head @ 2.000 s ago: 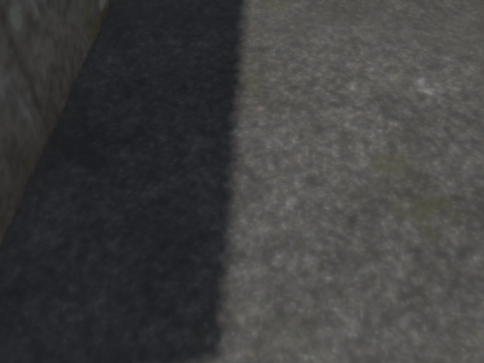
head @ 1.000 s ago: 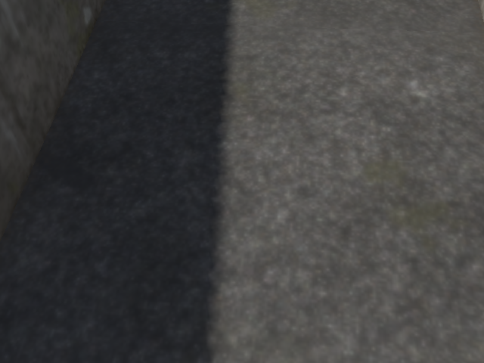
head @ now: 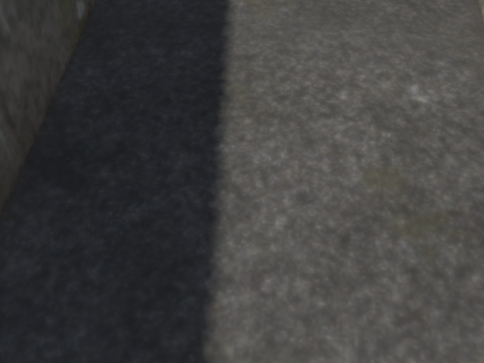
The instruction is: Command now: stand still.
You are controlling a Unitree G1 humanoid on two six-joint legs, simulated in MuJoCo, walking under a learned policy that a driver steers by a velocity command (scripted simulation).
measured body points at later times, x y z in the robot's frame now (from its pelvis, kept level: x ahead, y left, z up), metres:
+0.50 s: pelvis +0.08 +0.04 -0.01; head +0.09 +0.06 +0.44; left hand +0.03 +0.29 -0.16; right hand +0.15 -0.23 -0.14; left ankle +0.10 +0.13 -0.73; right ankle -0.07 -0.10 -0.67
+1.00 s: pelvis +0.33 -0.01 +0.01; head +0.36 -0.01 +0.45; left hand +0.51 +0.22 -0.10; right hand +0.28 -0.25 -0.14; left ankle +0.13 +0.13 -0.64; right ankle +0.44 -0.09 -0.69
